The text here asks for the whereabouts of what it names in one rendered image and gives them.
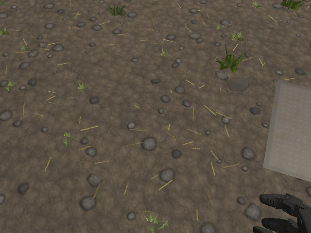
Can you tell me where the right robot hand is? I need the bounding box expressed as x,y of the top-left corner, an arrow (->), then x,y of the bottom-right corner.
253,193 -> 311,233

